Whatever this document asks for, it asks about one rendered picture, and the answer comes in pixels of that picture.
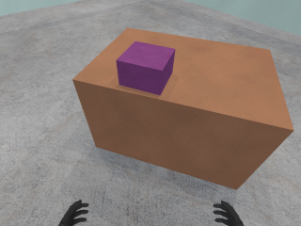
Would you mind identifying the robot left hand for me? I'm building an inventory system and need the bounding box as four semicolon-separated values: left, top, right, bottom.
58;200;89;226

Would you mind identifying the carton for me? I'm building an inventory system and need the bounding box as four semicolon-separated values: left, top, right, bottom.
116;41;176;95

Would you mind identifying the robot right hand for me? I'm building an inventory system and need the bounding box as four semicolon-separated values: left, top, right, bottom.
213;201;245;226

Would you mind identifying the pedestal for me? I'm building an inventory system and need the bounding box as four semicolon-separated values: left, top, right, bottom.
72;27;294;190

